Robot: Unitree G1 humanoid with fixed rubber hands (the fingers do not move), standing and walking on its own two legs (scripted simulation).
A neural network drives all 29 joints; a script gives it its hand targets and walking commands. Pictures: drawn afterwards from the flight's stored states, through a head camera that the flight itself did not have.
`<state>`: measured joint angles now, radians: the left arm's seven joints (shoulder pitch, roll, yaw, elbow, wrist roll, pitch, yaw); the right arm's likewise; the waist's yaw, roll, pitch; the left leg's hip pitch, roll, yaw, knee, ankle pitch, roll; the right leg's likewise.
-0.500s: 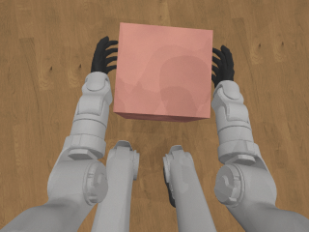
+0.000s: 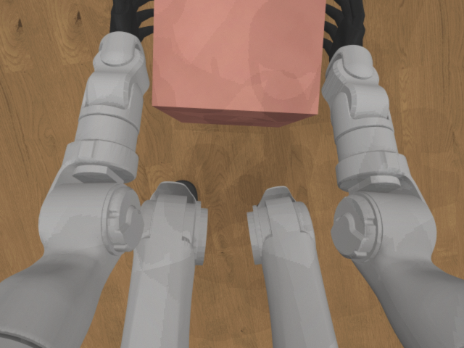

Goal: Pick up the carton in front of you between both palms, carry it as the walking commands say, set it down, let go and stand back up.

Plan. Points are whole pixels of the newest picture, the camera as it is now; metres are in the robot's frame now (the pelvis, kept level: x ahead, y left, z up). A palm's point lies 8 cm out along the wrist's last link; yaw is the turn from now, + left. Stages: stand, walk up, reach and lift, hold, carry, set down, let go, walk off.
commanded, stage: set down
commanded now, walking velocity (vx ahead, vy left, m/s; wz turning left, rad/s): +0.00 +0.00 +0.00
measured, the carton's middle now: (235, 59) +0.51 +0.02 -0.24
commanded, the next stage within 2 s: none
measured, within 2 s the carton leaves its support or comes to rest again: rests again in 1.20 s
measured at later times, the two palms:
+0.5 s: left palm (133, 42) +0.51 +0.18 -0.19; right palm (333, 57) +0.52 -0.12 -0.19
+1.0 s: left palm (133, 36) +0.52 +0.18 -0.19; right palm (336, 53) +0.52 -0.13 -0.19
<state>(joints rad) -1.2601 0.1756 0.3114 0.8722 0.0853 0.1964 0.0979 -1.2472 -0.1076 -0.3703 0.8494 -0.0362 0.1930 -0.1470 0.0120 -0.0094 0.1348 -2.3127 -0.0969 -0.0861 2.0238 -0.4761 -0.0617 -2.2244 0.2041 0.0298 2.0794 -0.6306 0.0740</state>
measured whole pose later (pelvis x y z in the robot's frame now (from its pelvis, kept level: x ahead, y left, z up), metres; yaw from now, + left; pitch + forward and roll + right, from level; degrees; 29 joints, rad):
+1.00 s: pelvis +0.00 +0.00 -0.03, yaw +0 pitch +37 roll -1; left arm -1.39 0.24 0.39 1.09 0.14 0.13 -0.01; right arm -1.36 -0.16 -0.41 1.02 -0.13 0.14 -0.04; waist 0.02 -0.01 0.28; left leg -2.30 -0.04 -0.04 2.16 -0.51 -0.03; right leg -2.23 0.15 0.00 2.22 -0.64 0.04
